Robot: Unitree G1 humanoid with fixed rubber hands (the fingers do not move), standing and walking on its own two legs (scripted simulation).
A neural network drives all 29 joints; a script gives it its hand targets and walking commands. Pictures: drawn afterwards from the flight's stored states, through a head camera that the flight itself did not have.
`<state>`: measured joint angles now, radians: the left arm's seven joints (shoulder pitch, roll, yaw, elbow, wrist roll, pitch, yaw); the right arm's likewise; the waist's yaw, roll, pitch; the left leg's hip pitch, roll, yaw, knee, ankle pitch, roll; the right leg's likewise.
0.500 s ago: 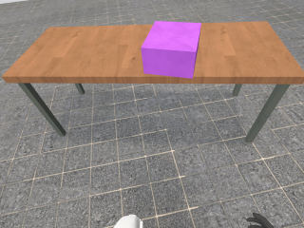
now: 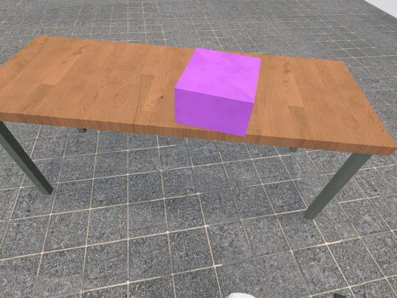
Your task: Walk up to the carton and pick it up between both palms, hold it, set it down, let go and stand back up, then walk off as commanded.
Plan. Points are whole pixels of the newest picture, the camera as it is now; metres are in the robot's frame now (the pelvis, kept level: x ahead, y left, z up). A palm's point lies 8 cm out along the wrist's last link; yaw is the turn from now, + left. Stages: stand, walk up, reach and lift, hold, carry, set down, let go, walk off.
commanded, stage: walk up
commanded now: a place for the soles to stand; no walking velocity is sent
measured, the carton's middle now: (219, 89) +0.79 -0.08 -0.04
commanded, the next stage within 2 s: none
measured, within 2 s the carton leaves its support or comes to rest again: neither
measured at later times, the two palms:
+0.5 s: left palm (58, 275) +0.19 +0.30 -0.11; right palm (326, 251) +0.23 -0.29 -0.08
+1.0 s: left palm (82, 224) +0.29 +0.28 -0.08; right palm (313, 209) +0.34 -0.31 -0.10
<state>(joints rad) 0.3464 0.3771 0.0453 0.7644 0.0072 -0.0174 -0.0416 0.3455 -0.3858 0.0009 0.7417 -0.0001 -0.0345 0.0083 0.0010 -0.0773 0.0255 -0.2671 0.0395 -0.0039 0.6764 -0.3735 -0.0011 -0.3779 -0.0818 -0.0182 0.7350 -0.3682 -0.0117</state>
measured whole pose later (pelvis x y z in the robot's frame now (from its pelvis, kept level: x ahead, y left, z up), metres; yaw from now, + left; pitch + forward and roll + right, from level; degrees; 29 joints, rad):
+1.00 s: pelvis +0.23 -0.02 +0.00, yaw -1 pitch +1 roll +0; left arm 0.32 0.36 0.03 0.76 0.01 -0.02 -0.01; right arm 0.20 -0.38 0.00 0.74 0.00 0.01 -0.01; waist 0.00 0.05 0.04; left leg -0.31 0.04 0.02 0.70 -0.40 -0.02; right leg -0.35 -0.04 -0.02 0.71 -0.37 0.00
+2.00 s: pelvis +0.27 -0.11 +0.00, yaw -2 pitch -3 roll +0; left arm 0.35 0.36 0.06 0.76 0.01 -0.02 -0.02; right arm 0.32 -0.39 0.00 0.77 0.00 0.02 0.01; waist 0.00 0.10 0.05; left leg -0.51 0.05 -0.01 1.05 -0.46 -0.02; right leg -0.28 0.02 -0.06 0.70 -0.38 -0.05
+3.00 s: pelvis +0.30 -0.09 +0.00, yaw -2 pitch -2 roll +0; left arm 0.34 0.36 0.04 0.76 0.01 -0.02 0.00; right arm 0.14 -0.38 0.00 0.77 0.00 0.03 0.02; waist 0.00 0.02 0.05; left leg -0.40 0.04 0.05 0.63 -0.19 0.00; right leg -0.25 0.00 -0.01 0.68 -0.40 -0.01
